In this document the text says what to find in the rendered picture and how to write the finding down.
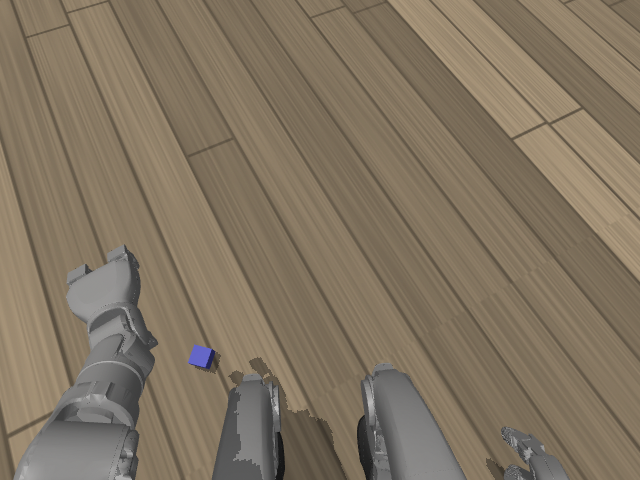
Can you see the cube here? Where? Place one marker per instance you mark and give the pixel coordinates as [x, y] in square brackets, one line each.
[201, 356]

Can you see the left robot arm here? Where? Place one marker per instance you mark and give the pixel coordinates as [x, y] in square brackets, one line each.
[91, 433]

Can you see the right robot foot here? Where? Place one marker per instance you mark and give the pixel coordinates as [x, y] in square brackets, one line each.
[364, 449]

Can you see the left robot hand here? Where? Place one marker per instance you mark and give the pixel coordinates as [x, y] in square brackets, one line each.
[115, 282]

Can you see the right robot hand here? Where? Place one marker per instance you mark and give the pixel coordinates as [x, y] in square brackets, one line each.
[531, 451]

